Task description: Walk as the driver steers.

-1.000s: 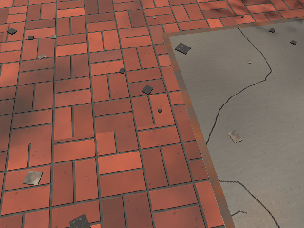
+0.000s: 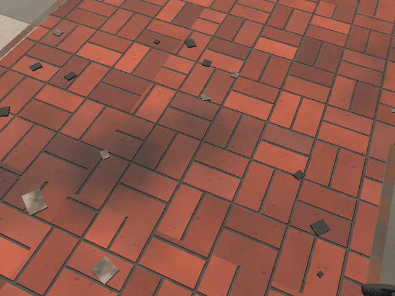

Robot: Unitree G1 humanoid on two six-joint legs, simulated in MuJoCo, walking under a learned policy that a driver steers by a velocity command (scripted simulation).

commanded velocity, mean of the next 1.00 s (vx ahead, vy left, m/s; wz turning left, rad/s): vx -0.02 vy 0.00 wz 0.18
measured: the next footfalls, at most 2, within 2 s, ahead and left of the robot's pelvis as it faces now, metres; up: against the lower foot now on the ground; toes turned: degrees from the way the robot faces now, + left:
right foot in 0.32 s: +0.10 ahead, -0.15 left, +0.00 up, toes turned +8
right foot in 1.28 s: -0.02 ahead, -0.15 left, +0.00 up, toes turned +7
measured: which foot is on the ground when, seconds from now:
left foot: down 0.00-1.00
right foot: up 0.00-0.30, down 0.32-1.00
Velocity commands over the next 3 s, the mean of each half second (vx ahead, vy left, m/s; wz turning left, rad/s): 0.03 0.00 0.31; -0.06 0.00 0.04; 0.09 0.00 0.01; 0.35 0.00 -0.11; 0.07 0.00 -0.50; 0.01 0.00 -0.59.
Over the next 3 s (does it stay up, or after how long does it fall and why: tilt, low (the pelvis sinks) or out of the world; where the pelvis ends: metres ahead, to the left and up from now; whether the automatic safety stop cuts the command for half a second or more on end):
stays up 0.35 0.04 0.02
